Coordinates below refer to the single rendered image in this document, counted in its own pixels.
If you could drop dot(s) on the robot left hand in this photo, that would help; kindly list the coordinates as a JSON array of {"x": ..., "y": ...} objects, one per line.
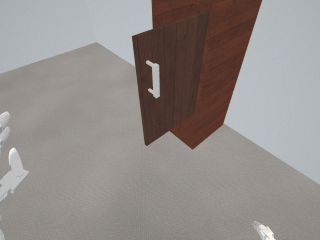
[{"x": 17, "y": 175}]

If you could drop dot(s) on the robot right hand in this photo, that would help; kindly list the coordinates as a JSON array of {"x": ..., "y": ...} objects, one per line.
[{"x": 264, "y": 232}]

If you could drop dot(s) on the handle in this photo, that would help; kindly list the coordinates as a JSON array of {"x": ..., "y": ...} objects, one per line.
[{"x": 155, "y": 79}]

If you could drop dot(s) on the cupboard door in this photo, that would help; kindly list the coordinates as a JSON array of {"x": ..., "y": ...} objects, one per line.
[{"x": 178, "y": 49}]

